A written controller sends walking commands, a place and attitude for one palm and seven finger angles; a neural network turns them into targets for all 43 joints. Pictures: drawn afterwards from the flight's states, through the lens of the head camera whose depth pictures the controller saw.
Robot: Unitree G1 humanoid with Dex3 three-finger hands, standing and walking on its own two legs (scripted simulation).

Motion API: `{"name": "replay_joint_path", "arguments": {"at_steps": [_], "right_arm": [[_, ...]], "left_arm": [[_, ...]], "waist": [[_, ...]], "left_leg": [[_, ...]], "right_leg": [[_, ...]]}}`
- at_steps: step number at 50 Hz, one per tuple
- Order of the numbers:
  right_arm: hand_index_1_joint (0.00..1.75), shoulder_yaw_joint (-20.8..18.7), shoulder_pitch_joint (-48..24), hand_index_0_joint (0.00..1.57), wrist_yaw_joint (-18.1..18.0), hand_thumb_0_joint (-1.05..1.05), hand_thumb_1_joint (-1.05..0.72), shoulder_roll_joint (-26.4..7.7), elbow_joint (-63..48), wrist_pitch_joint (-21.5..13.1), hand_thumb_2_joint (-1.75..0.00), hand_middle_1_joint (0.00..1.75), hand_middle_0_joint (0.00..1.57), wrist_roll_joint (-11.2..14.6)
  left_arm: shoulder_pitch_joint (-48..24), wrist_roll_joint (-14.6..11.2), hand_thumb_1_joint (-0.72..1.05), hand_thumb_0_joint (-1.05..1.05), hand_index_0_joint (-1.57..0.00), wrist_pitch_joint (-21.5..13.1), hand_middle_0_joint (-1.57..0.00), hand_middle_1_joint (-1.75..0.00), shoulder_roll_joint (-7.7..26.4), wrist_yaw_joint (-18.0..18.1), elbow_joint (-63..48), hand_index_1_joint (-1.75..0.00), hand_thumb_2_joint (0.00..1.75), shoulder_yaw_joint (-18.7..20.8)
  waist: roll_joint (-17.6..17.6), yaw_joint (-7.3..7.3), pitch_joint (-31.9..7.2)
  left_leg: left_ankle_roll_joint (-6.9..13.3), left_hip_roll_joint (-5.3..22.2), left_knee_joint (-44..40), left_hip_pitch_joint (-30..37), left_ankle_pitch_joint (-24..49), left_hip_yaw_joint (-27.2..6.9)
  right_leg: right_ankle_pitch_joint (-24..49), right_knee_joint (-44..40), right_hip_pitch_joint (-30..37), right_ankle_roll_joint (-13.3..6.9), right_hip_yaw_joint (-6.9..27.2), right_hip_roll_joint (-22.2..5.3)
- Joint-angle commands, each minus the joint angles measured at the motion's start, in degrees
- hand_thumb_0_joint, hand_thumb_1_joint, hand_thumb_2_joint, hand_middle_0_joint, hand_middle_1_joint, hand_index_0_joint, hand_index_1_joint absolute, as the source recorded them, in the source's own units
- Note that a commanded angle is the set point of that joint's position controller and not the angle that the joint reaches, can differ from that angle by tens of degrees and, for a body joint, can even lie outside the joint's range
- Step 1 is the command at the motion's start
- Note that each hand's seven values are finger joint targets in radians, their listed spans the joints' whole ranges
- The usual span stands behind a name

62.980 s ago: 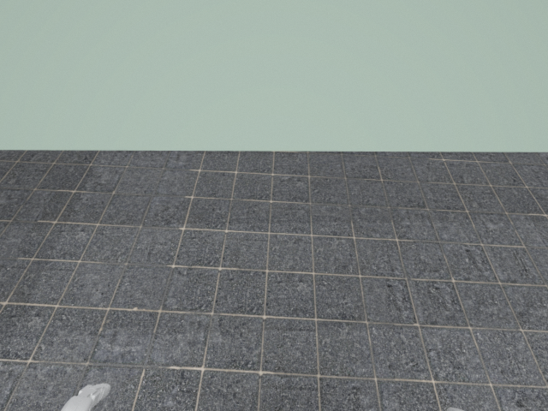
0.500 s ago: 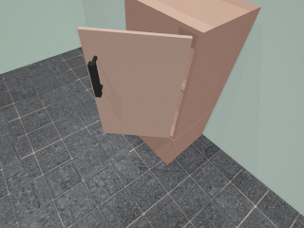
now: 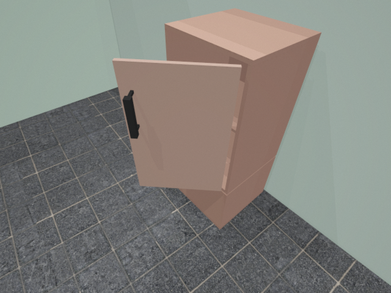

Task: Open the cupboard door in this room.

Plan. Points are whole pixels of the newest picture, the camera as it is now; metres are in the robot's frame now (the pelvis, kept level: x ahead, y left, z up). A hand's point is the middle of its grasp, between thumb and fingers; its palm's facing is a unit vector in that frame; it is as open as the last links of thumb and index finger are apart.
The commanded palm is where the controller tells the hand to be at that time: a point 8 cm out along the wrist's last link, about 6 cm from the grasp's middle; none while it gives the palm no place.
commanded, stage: look again from close up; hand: left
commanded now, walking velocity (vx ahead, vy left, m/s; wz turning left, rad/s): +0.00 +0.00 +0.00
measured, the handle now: (133, 114) +0.64 +0.25 +0.02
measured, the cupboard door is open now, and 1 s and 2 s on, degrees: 45 45 45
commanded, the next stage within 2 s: shuffle to correct the standing spot in 0.16 s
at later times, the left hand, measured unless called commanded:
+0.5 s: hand out of the picture -0.03 +0.20 -0.18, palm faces +0.03 -0.99 -0.17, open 7.4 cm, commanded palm none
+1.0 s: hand out of the picture +0.03 +0.22 -0.18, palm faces +0.11 -0.99 -0.12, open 7.4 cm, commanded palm none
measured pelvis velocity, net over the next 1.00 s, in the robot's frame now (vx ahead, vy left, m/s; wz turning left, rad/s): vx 0.09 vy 0.07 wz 0.01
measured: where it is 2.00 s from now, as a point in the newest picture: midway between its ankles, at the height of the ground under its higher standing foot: outside the picture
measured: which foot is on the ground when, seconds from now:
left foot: down 0.00-0.74, up 0.76-1.00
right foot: down 0.00-1.00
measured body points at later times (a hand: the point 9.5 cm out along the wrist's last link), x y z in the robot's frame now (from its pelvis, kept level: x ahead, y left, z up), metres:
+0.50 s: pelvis -0.01 +0.03 +0.00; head -0.02 +0.04 +0.45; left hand -0.03 +0.25 -0.16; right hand -0.04 -0.21 -0.15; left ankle +0.03 +0.12 -0.73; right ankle +0.01 -0.11 -0.73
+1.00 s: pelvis +0.09 +0.07 +0.00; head +0.08 +0.09 +0.45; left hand +0.03 +0.27 -0.17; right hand +0.12 -0.17 -0.15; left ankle +0.15 +0.19 -0.73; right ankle +0.02 -0.08 -0.74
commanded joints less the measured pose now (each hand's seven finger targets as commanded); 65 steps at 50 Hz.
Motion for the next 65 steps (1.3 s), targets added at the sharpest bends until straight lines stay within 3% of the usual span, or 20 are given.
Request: {"name": "replay_joint_path", "arguments": {"at_steps": [1, 13, 16, 23, 28, 30, 34, 35, 36, 37, 38, 43, 49, 50, 51, 52, 53, 55, 58, 65], "right_arm": [[0.30, -0.95, -0.57, 0.20, 0.30, 0.00, -0.90, -7.78, -3.12, -0.88, -0.90, 0.30, 0.20, -0.27], [0.30, -0.42, 2.29, 0.20, 0.66, 0.00, -0.90, -5.89, 0.15, -0.40, -0.90, 0.30, 0.20, -0.14], [0.30, 0.03, 5.43, 0.20, 0.77, 0.00, -0.90, -3.47, 2.00, 0.45, -0.90, 0.30, 0.20, -0.39], [0.30, -0.32, 9.77, 0.20, 0.35, 0.00, -0.90, -1.01, 3.58, 0.60, -0.90, 0.30, 0.20, -0.39], [0.30, -1.47, 13.43, 0.20, -0.24, 0.00, -0.90, -3.39, 4.49, -0.17, -0.90, 0.30, 0.20, -0.28], [0.30, -1.69, 13.50, 0.20, -0.32, 0.00, -0.90, -3.36, 4.66, -0.53, -0.90, 0.30, 0.20, -0.16], [0.30, -1.18, 11.80, 0.20, -0.42, 0.00, -0.90, -1.00, 5.09, -1.16, -0.90, 0.30, 0.20, 0.09], [0.30, -0.97, 10.80, 0.20, -0.41, 0.00, -0.90, 0.42, 4.79, -1.22, -0.90, 0.30, 0.20, 0.37], [0.30, -0.57, 9.53, 0.20, -0.24, 0.00, -0.90, 2.55, 3.81, -1.34, -0.90, 0.30, 0.20, 0.79], [0.30, -0.30, 8.09, 0.20, 0.13, 0.00, -0.90, 4.35, 2.20, -1.49, -0.90, 0.30, 0.20, 0.65], [0.30, -0.93, 5.28, 0.20, 0.51, 0.00, -0.90, 2.61, 1.27, -1.59, -0.90, 0.30, 0.20, -0.12], [0.30, -1.60, 5.71, 0.20, 1.95, 0.00, -0.90, 5.12, 1.22, -0.90, -0.90, 0.30, 0.20, 0.03], [0.30, -1.66, 12.98, 0.20, 1.82, 0.00, -0.90, 5.03, 2.82, -2.01, -0.90, 0.30, 0.20, -0.01], [0.30, -2.22, 16.70, 0.20, 1.36, 0.00, -0.90, 2.51, 3.72, -2.30, -0.90, 0.30, 0.20, -0.22], [0.30, -3.65, 21.22, 0.20, 0.81, 0.00, -0.90, -2.73, 4.34, -2.74, -0.90, 0.30, 0.20, -0.86], [0.30, -4.13, 24.65, 0.20, 0.23, 0.00, -0.90, -6.59, 4.76, -2.61, -0.90, 0.30, 0.20, -1.06], [0.30, -3.75, 21.12, 0.20, -0.11, 0.00, -0.90, -6.15, 4.08, -2.22, -0.90, 0.30, 0.20, -0.92], [0.30, -1.58, 12.42, 0.20, -0.93, 0.00, -0.90, -0.58, 2.65, -2.70, -0.90, 0.30, 0.20, -0.96], [0.30, -0.73, 8.04, 0.20, -1.89, 0.00, -0.90, -0.08, 2.13, -3.13, -0.90, 0.30, 0.20, -0.49], [0.30, -3.46, 6.97, 0.20, -2.80, 0.00, -0.90, -2.64, 2.83, -0.65, -0.90, 0.30, 0.20, -0.53]], "left_arm": [[-1.05, 0.20, 0.90, 0.00, -0.20, -0.77, -0.20, -0.30, 8.50, 0.12, -3.18, -0.30, 0.90, 1.49], [0.93, 0.30, 0.90, 0.00, -0.20, -0.26, -0.20, -0.30, 5.82, 0.10, -0.66, -0.30, 0.90, 0.89], [4.19, 0.55, 0.90, 0.00, -0.20, 0.28, -0.20, -0.30, 3.56, 0.24, 0.68, -0.30, 0.90, 0.69], [8.11, 0.49, 0.90, 0.00, -0.20, 0.52, -0.20, -0.30, 1.86, -0.10, 2.18, -0.30, 0.90, 2.07], [9.19, 1.02, 0.90, 0.00, -0.20, 0.29, -0.20, -0.30, -3.79, -0.55, 2.21, -0.30, 0.90, 1.64], [8.76, 1.04, 0.90, 0.00, -0.20, 0.19, -0.20, -0.30, -5.48, -0.72, 2.09, -0.30, 0.90, 1.34], [12.39, 0.72, 0.90, 0.00, -0.20, -0.93, -0.20, -0.30, -6.96, -0.82, 3.52, -0.30, 0.90, 1.39], [15.29, 0.73, 0.90, 0.00, -0.20, -1.30, -0.20, -0.30, -6.34, -0.47, 4.71, -0.30, 0.90, 1.79], [18.19, 0.90, 0.90, 0.00, -0.20, -1.71, -0.20, -0.30, -3.63, 0.08, 5.69, -0.30, 0.90, 2.41], [22.01, 0.73, 0.90, 0.00, -0.20, -1.95, -0.20, -0.30, 0.54, 0.67, 6.53, -0.30, 0.90, 3.44], [23.21, 0.41, 0.90, 0.00, -0.20, -2.38, -0.20, -0.30, 0.90, 1.05, 6.79, -0.30, 0.90, 3.60], [12.83, 1.09, 0.90, 0.00, -0.20, -3.12, -0.20, -0.30, -2.28, 1.29, 4.03, -0.30, 0.90, 3.30], [10.33, 1.06, 0.90, 0.00, -0.20, -1.80, -0.20, -0.30, -0.95, 0.05, 3.52, -0.30, 0.90, 3.88], [10.97, 0.93, 0.90, 0.00, -0.20, -1.42, -0.20, -0.30, -2.28, -0.34, 3.38, -0.30, 0.90, 3.43], [12.13, 0.82, 0.90, 0.00, -0.20, -1.14, -0.20, -0.30, -5.11, -0.57, 2.46, -0.30, 0.90, 2.90], [9.66, 0.78, 0.90, 0.00, -0.20, -1.18, -0.20, -0.30, -6.52, -0.59, 0.22, -0.30, 0.90, 2.46], [7.60, 1.05, 0.90, 0.00, -0.20, -1.22, -0.20, -0.30, -5.92, -0.48, -0.61, -0.30, 0.90, 2.51], [7.34, 0.86, 0.90, 0.00, -0.20, -0.80, -0.20, -0.30, -6.90, -0.15, 1.45, -0.30, 0.90, 2.22], [10.38, 0.24, 0.90, 0.00, -0.20, 0.77, -0.20, -0.30, -7.53, -0.01, 2.88, -0.30, 0.90, 1.78], [2.77, 0.69, 0.90, 0.00, -0.20, 3.50, -0.20, -0.30, -4.18, -0.12, -2.42, -0.30, 0.90, 3.19]], "waist": [[0.85, -0.14, 5.06], [-1.25, -0.08, 4.33], [-1.08, 0.14, 3.79], [-0.41, -0.19, 7.66], [9.27, -0.73, 8.82], [9.59, -0.85, 9.05], [4.20, 1.45, 7.01], [0.57, 2.80, 6.92], [-7.54, 4.01, 8.00], [-16.03, 5.11, 7.95], [-10.27, 5.12, 8.02], [-7.96, 0.04, 11.14], [-4.26, -3.01, 7.99], [1.98, -4.04, 6.16], [14.26, -5.25, 4.33], [19.68, -6.04, 3.64], [11.84, -4.84, 5.00], [5.41, -1.22, 6.29], [5.45, 0.89, 1.53], [8.30, -0.49, 0.79]], "left_leg": [[1.82, 3.98, -8.76, -2.72, -0.06, -5.66], [1.17, 3.74, -11.91, -4.73, -6.97, -6.62], [1.06, 2.87, -10.91, -5.16, -13.96, -5.51], [2.00, 1.19, -6.80, -7.78, -15.87, -4.04], [6.61, 9.75, -19.08, -5.82, -28.36, -16.99], [9.13, 12.37, -21.28, -4.47, -28.21, -20.11], [8.12, 9.75, -14.33, -5.11, -15.58, -12.39], [6.54, 7.07, -9.21, -10.65, -14.41, -9.00], [4.16, 2.02, -0.79, -19.49, -12.38, -3.30], [2.09, -1.82, 10.50, -26.34, -13.87, 3.76], [2.10, 0.17, 20.00, -27.04, -14.89, 1.51], [1.31, 4.52, 22.94, -21.99, -6.52, -0.22], [-0.20, 0.24, 2.19, 4.73, 1.03, 6.93], [-0.04, 1.72, -1.22, 8.32, -3.19, 4.13], [3.40, 12.22, -9.52, 11.71, -11.05, -12.67], [8.70, 21.52, -18.59, 11.75, -12.66, -27.47], [11.02, 23.35, -19.09, 7.41, -10.48, -27.12], [9.60, 19.79, -16.11, -1.18, 14.57, -16.82], [7.66, 16.35, -10.35, 0.10, 46.21, -3.23], [9.13, 19.02, -8.11, 2.36, 42.70, -3.69]], "right_leg": [[-1.49, -9.27, -3.70, -1.77, 6.77, -5.46], [-5.94, -11.39, -3.29, -0.54, 6.31, -5.63], [-14.75, -11.77, -3.73, -0.35, 6.24, -5.59], [-19.34, -9.79, -6.53, -2.82, 8.03, -6.34], [-9.10, 6.13, -9.71, -1.41, -1.90, 0.00], [-9.58, 11.07, -11.62, -1.55, -1.95, -0.31], [-4.47, -0.56, -2.40, -1.60, -2.20, -1.26], [-2.84, -4.66, 4.63, -2.25, 0.62, -2.80], [-7.20, -9.80, 10.55, -4.79, 10.72, -9.42], [-10.61, -17.08, 13.68, -9.33, 23.99, -20.14], [-9.41, -19.51, 11.51, -12.67, 27.88, -23.57], [-2.69, -19.14, 0.03, -9.94, 11.57, -17.80], [-9.48, -8.35, -14.17, -4.93, 0.99, -10.11], [-9.07, 0.06, -15.00, -3.94, -0.59, -7.57], [-13.05, 14.50, -21.23, -1.30, -4.77, -2.67], [-20.53, 27.98, -26.73, -0.49, -3.81, 0.46], [-18.08, 33.97, -26.38, -1.56, 0.89, -2.72], [-9.62, 34.65, -21.47, -0.54, 3.68, -5.74], [-4.98, 23.09, -11.84, 1.67, 2.50, -4.52], [-5.69, 17.93, -12.17, 0.96, 2.19, -2.27]]}}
